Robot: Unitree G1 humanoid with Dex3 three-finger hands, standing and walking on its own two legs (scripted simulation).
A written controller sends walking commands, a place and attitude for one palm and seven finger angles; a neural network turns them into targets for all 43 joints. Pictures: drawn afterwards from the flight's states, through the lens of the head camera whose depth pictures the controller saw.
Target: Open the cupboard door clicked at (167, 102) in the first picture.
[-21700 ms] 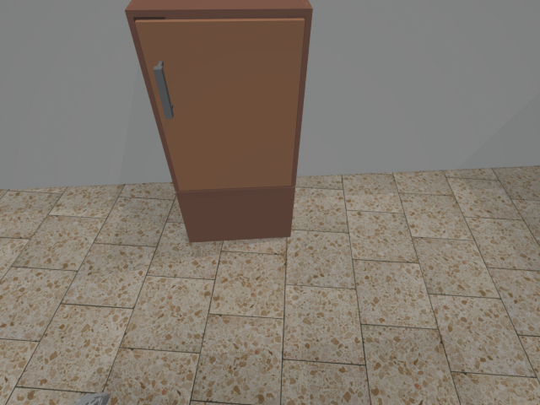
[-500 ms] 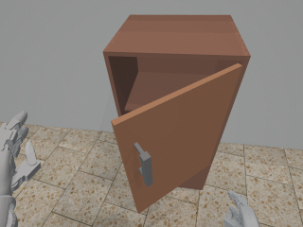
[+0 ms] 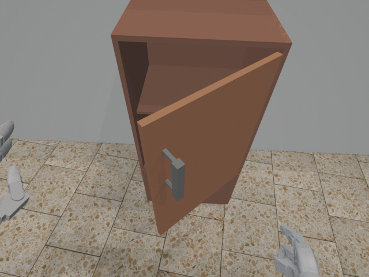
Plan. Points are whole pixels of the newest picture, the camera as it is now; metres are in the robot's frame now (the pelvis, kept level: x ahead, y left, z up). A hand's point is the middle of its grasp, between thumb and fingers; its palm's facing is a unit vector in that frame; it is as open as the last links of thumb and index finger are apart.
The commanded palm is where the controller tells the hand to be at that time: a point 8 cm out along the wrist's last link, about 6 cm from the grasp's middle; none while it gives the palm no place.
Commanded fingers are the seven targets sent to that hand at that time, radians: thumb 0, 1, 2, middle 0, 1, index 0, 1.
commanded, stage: step back with the hand held close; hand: left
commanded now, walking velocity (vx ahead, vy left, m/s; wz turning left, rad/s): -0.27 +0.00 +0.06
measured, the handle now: (172, 175) +0.34 +0.05 +0.02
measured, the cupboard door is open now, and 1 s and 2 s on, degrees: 41 41 41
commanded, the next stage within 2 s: stop stepping back and stand still in 0.56 s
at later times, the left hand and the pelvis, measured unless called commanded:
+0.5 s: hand out of the picture +0.05 +0.31 +0.16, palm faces +0.51 -0.75 -0.43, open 7.4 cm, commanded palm +0.00 +0.34 +0.18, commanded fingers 0.00 0.90 0.90 -0.20 -0.30 -0.20 -0.30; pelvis -0.11 +0.03 -0.01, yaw +5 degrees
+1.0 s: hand out of the picture -0.08 +0.31 +0.18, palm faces +0.37 -0.78 -0.51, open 7.4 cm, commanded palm -0.11 +0.35 +0.18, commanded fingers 0.00 0.90 0.90 -0.20 -0.30 -0.20 -0.30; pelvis -0.26 +0.06 -0.02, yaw -2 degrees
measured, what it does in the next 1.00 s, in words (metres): walks backwards: right foot, then left foot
